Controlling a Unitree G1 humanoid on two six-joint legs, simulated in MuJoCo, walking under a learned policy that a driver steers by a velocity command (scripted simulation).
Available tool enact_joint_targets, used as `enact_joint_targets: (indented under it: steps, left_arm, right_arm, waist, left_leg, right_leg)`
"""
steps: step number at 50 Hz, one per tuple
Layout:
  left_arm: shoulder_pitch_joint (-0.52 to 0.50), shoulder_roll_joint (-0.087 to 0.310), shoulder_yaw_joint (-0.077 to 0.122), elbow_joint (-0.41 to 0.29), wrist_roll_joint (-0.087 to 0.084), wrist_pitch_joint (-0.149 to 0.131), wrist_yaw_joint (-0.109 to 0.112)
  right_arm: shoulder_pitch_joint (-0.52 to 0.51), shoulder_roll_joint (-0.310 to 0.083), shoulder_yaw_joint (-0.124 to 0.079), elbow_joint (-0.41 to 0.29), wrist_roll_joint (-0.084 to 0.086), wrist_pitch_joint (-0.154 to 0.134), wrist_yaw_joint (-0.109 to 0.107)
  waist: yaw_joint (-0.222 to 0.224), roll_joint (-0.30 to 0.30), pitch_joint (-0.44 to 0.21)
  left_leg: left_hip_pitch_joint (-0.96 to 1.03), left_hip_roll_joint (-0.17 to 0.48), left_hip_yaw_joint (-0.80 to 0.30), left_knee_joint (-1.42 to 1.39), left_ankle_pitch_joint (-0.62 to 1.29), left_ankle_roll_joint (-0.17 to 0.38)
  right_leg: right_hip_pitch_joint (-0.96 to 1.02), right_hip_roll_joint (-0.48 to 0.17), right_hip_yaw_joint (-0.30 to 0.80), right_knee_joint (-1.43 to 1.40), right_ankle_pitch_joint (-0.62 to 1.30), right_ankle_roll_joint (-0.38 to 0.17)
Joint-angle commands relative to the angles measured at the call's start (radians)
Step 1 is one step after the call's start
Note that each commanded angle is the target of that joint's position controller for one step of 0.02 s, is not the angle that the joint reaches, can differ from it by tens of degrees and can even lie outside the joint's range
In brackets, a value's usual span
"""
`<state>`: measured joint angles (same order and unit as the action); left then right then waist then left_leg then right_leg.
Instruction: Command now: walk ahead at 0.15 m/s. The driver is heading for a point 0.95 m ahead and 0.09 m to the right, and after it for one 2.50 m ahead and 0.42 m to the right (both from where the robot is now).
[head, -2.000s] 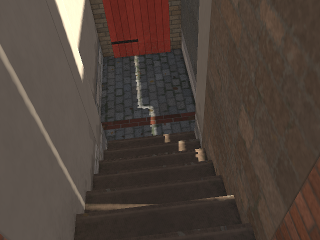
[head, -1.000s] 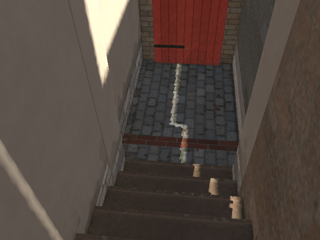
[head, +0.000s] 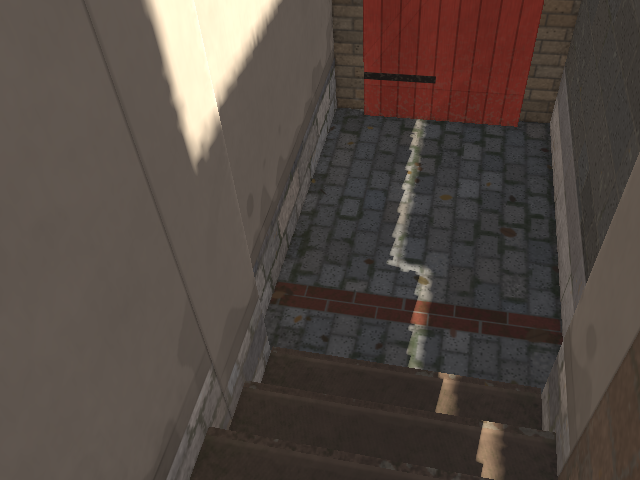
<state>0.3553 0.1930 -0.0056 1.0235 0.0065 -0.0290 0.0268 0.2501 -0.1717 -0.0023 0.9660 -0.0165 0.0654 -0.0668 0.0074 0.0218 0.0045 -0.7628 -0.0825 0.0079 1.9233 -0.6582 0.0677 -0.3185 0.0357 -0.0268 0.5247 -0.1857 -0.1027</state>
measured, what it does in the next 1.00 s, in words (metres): goes down: left foot, then right foot 0.18 m lower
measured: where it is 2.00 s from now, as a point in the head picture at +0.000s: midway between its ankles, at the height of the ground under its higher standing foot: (336, 461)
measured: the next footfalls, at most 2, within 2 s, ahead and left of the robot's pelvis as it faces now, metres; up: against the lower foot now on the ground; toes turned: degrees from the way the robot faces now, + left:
left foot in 0.50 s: +0.17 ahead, +0.18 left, +0.00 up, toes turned +2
right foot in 0.90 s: +0.38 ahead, +0.02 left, -0.18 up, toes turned +0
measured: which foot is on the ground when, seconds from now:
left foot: up 0.00-0.48, down 0.50-0.90, up 0.92-1.00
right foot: down 0.00-0.50, up 0.52-0.88, down 0.90-1.00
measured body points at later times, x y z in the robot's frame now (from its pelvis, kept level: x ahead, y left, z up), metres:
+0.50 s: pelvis +0.13 +0.05 -0.02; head +0.12 +0.07 +0.43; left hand +0.05 +0.32 -0.17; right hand +0.26 -0.21 -0.13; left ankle +0.13 +0.18 -0.74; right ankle +0.06 -0.06 -0.73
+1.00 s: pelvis +0.35 +0.07 -0.19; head +0.36 +0.07 +0.26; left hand +0.42 +0.31 -0.33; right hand +0.30 -0.17 -0.34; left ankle +0.28 +0.19 -0.67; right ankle +0.34 +0.02 -0.92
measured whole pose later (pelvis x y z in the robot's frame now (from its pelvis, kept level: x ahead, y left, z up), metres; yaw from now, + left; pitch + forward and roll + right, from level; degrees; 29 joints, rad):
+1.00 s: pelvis +0.35 +0.07 -0.19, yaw +0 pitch -2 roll +0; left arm 0.26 0.20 0.03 0.95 0.03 -0.03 -0.01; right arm 0.37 -0.18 -0.05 1.04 -0.03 0.01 -0.07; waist -0.07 0.00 0.05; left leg -0.67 -0.02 -0.03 1.93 -0.66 0.13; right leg -0.23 0.11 -0.03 0.57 -0.30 -0.14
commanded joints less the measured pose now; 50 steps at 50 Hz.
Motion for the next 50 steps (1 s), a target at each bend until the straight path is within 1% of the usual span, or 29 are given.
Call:
enact_joint_targets:
  steps: [1,3,8,11,14,17,20,22,23,24,25,26,27,28,29,31,33,34,35,38,41,42,44,45,46,47,48,49,50]
  left_arm:
    - [0.133,0.115,-0.002,-0.011,-0.015,-0.012,0.015]
    - [0.168,0.127,-0.003,-0.002,-0.017,-0.035,0.005]
    - [0.143,0.123,-0.004,-0.028,-0.023,-0.036,0.007]
    - [0.182,0.192,0.030,-0.025,-0.011,-0.033,0.000]
    - [0.218,0.173,0.044,-0.022,-0.011,-0.041,-0.002]
    - [0.250,0.180,0.059,-0.008,0.014,-0.048,-0.006]
    - [0.186,0.203,0.071,-0.031,0.018,-0.059,-0.018]
    - [0.147,0.211,0.078,-0.044,0.027,-0.054,-0.024]
    - [0.108,0.225,0.084,-0.052,0.016,-0.055,-0.024]
    - [0.068,0.227,0.091,-0.063,0.025,-0.053,-0.024]
    - [0.006,0.181,0.083,-0.082,0.023,-0.062,-0.025]
    - [0.051,0.062,0.068,-0.097,0.033,-0.067,-0.021]
    - [0.030,0.118,0.075,-0.111,0.030,-0.055,-0.019]
    - [-0.058,0.139,0.077,-0.121,0.036,-0.039,-0.017]
    - [-0.087,0.162,0.089,-0.121,0.031,-0.029,-0.016]
    - [-0.094,0.156,0.092,-0.113,0.041,-0.011,-0.026]
    - [-0.100,0.160,0.094,-0.126,0.032,-0.009,-0.049]
    - [-0.127,0.119,0.071,-0.149,0.041,-0.003,-0.066]
    - [-0.112,0.080,0.057,-0.162,0.040,0.004,-0.073]
    - [-0.185,0.082,0.039,-0.212,0.033,0.025,-0.053]
    - [-0.245,0.100,0.036,-0.235,0.032,0.014,-0.043]
    - [-0.201,0.089,0.036,-0.206,0.032,0.005,-0.036]
    - [0.056,0.108,0.057,-0.083,0.053,0.002,-0.031]
    - [0.216,0.158,0.080,-0.040,0.041,0.010,-0.030]
    - [0.293,0.204,0.074,-0.046,0.019,0.004,-0.046]
    - [0.278,0.238,0.084,-0.055,0.002,0.006,-0.055]
    - [0.252,0.281,0.116,-0.044,-0.007,0.003,-0.036]
    - [0.127,0.163,0.079,-0.060,0.012,0.011,-0.027]
    - [0.103,0.119,0.044,-0.064,0.046,-0.021,-0.019]
  right_arm:
    - [-0.036,-0.020,0.000,-0.059,-0.004,0.004,0.007]
    - [-0.004,-0.014,-0.001,-0.031,-0.023,-0.002,0.016]
    - [-0.143,-0.025,0.000,-0.086,-0.036,-0.003,0.049]
    - [-0.186,-0.064,-0.023,-0.082,-0.023,0.011,0.057]
    - [-0.225,-0.089,-0.036,-0.089,-0.032,-0.004,0.067]
    - [-0.239,-0.099,-0.043,-0.087,-0.017,-0.023,0.058]
    - [-0.251,-0.105,-0.049,-0.102,0.003,-0.053,0.056]
    - [-0.160,-0.094,-0.046,-0.084,-0.006,-0.067,0.052]
    - [-0.031,-0.090,-0.047,-0.043,-0.006,-0.067,0.052]
    - [0.133,-0.101,-0.056,0.024,-0.005,-0.071,0.044]
    - [0.336,-0.164,-0.079,0.079,-0.013,-0.081,0.031]
    - [0.401,-0.233,-0.067,0.095,-0.026,-0.110,0.043]
    - [0.472,-0.281,-0.085,0.129,0.001,-0.116,0.054]
    - [0.414,-0.293,-0.093,0.116,0.011,-0.124,0.049]
    - [0.314,-0.251,-0.086,0.072,-0.006,-0.132,0.049]
    - [0.215,-0.208,-0.088,0.042,-0.040,-0.139,0.039]
    - [0.090,-0.113,-0.064,0.022,-0.012,-0.157,0.033]
    - [0.093,-0.131,-0.073,0.025,0.025,-0.168,0.022]
    - [0.091,-0.126,-0.065,0.027,0.031,-0.174,0.025]
    - [0.114,-0.144,-0.071,0.035,0.019,-0.164,0.029]
    - [0.243,-0.103,-0.058,0.058,-0.031,-0.110,-0.001]
    - [0.283,-0.106,-0.055,0.074,-0.030,-0.094,-0.002]
    - [0.303,-0.121,-0.055,0.094,-0.028,-0.064,-0.003]
    - [0.270,-0.131,-0.073,0.090,-0.030,-0.065,0.019]
    - [0.307,-0.090,-0.065,0.045,0.005,-0.072,0.012]
    - [0.329,-0.132,-0.061,0.025,0.013,-0.084,-0.006]
    - [0.300,-0.148,-0.059,0.013,-0.004,-0.084,-0.018]
    - [0.205,-0.177,-0.073,0.028,-0.030,-0.060,-0.009]
    - [0.116,-0.165,-0.078,0.006,-0.034,-0.055,-0.009]
  waist:
    - [-0.007,-0.056,0.043]
    - [-0.015,-0.129,0.051]
    - [-0.008,-0.091,0.083]
    - [0.017,-0.187,0.091]
    - [0.033,-0.145,0.158]
    - [0.054,-0.125,0.190]
    - [0.053,-0.116,0.180]
    - [0.037,-0.127,0.093]
    - [-0.030,-0.095,0.049]
    - [-0.099,-0.032,0.006]
    - [-0.201,0.049,-0.073]
    - [-0.115,0.190,-0.061]
    - [-0.148,0.180,-0.044]
    - [-0.129,0.125,0.044]
    - [-0.096,0.058,0.102]
    - [-0.037,0.059,0.123]
    - [0.047,0.069,0.084]
    - [0.065,0.030,0.065]
    - [0.069,0.044,0.055]
    - [0.024,0.124,0.114]
    - [-0.086,0.055,0.154]
    - [-0.092,0.010,0.113]
    - [0.004,-0.087,0.050]
    - [0.078,-0.205,-0.022]
    - [0.047,-0.257,-0.151]
    - [0.054,-0.258,-0.239]
    - [0.064,-0.271,-0.200]
    - [0.015,-0.094,-0.060]
    - [0.008,-0.085,0.042]
  left_leg:
    - [-0.217,0.016,-0.056,-0.068,0.307,-0.022]
    - [-0.260,0.013,-0.048,-0.093,0.375,-0.034]
    - [-0.161,0.081,-0.024,-0.556,0.605,-0.095]
    - [-0.043,0.101,-0.070,-0.665,0.655,-0.086]
    - [-0.066,0.113,-0.049,-0.775,0.590,-0.060]
    - [-0.008,0.140,-0.038,-0.902,0.485,-0.067]
    - [0.129,0.152,-0.012,-1.052,0.407,-0.067]
    - [0.326,0.113,0.041,-1.159,0.281,-0.056]
    - [0.507,0.075,0.089,-1.220,0.301,-0.046]
    - [0.700,0.031,0.122,-1.294,0.332,-0.028]
    - [0.925,0.146,-0.090,-1.416,0.238,0.048]
    - [1.023,0.380,-0.444,-1.410,0.566,0.104]
    - [1.020,0.465,-0.660,-1.519,0.454,0.238]
    - [0.954,0.489,-0.608,-1.521,0.447,0.246]
    - [0.830,0.433,-0.487,-1.505,0.440,0.217]
    - [0.622,0.368,-0.323,-1.461,0.593,0.161]
    - [0.396,0.207,-0.106,-1.349,0.500,0.076]
    - [0.230,0.177,-0.032,-1.350,0.322,0.067]
    - [0.117,0.161,-0.015,-1.345,0.279,0.060]
    - [0.113,0.170,-0.038,-1.239,0.339,0.067]
    - [0.405,0.171,-0.081,-0.959,0.463,0.101]
    - [0.461,0.163,-0.091,-0.840,0.549,0.128]
    - [0.433,0.136,-0.097,-0.491,0.739,0.161]
    - [0.174,0.016,-0.034,-0.076,0.263,0.139]
    - [-0.209,-0.010,0.001,0.247,-0.269,0.107]
    - [-0.387,0.062,-0.052,0.290,-0.196,0.122]
    - [-0.477,0.083,-0.083,0.218,-0.080,0.092]
    - [-0.469,0.111,-0.054,0.080,0.035,0.063]
    - [-0.391,0.106,-0.152,-0.140,0.240,0.019]
  right_leg:
    - [-0.008,-0.245,0.306,-0.180,-0.203,-0.156]
    - [-0.023,-0.235,0.343,-0.176,-0.305,-0.141]
    - [-0.070,-0.241,0.385,-0.248,-0.468,-0.097]
    - [-0.034,-0.290,0.457,-0.297,-0.543,-0.116]
    - [0.044,-0.288,0.421,-0.309,-0.497,-0.142]
    - [0.087,-0.283,0.375,-0.276,-0.455,-0.167]
    - [0.068,-0.282,0.346,-0.247,-0.352,-0.195]
    - [0.055,-0.255,0.278,-0.136,-0.070,-0.191]
    - [-0.024,-0.239,0.228,-0.036,0.062,-0.169]
    - [-0.102,-0.194,0.166,0.145,0.237,-0.132]
    - [-0.255,-0.087,0.077,0.494,0.244,-0.075]
    - [-0.529,0.049,0.118,0.820,-0.424,-0.036]
    - [-0.727,0.090,0.231,0.777,-0.492,-0.033]
    - [-0.753,0.033,0.250,0.802,-0.459,-0.005]
    - [-0.699,0.003,0.242,0.731,-0.357,0.017]
    - [-0.512,-0.009,0.232,0.631,-0.112,0.027]
    - [-0.238,0.033,0.182,0.400,0.341,0.030]
    - [-0.059,0.065,0.083,0.286,0.606,0.049]
    - [0.117,0.081,0.036,0.265,0.720,0.047]
    - [0.198,0.050,0.026,0.162,0.680,0.047]
    - [0.013,-0.008,0.047,-0.121,0.552,0.049]
    - [0.059,-0.008,0.025,-0.187,0.520,0.041]
    - [0.289,-0.047,0.014,-0.431,0.487,-0.002]
    - [0.567,-0.147,0.124,-0.355,0.664,-0.052]
    - [0.881,-0.330,0.223,0.182,1.295,-0.099]
    - [0.935,-0.414,0.289,0.203,0.926,-0.186]
    - [0.798,-0.499,0.457,0.035,0.286,-0.310]
    - [0.567,-0.409,0.451,-0.111,-0.202,-0.263]
    - [0.317,-0.411,0.472,-0.092,-0.130,-0.255]
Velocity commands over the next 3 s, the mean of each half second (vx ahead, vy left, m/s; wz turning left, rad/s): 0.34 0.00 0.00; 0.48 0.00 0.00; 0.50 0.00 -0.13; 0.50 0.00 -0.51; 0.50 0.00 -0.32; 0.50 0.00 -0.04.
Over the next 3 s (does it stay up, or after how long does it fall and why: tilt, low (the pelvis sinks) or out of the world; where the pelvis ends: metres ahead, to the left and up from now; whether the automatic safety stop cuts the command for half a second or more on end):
stays up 1.41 -0.22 -0.90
